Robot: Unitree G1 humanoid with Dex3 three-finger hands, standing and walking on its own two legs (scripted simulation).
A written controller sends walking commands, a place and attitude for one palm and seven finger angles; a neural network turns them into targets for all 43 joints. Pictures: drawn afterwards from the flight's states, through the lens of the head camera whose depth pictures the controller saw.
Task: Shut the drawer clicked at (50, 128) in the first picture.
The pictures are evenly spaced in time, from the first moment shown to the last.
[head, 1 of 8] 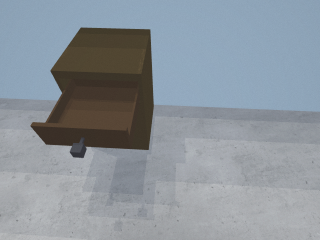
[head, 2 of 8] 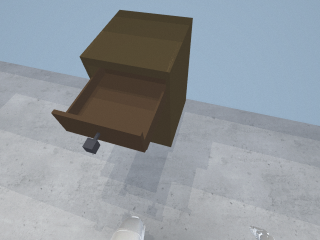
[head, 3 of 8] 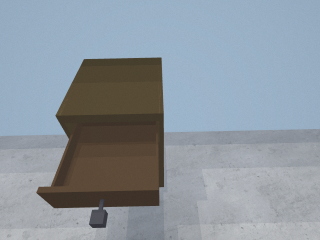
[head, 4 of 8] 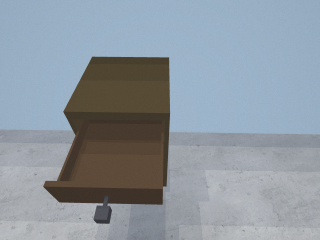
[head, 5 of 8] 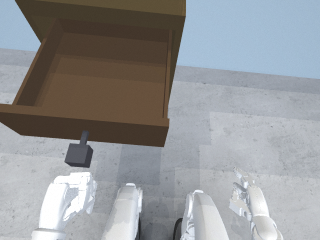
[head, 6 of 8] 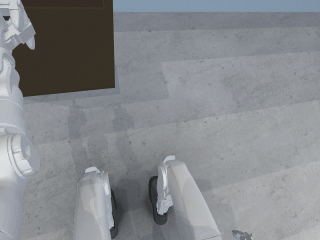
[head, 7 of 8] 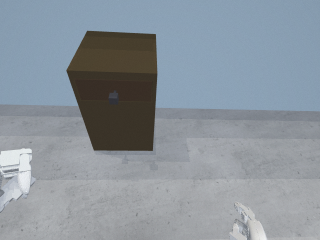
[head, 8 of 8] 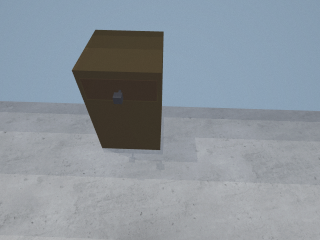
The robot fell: no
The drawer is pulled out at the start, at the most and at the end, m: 0.30 0.30 0.00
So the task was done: yes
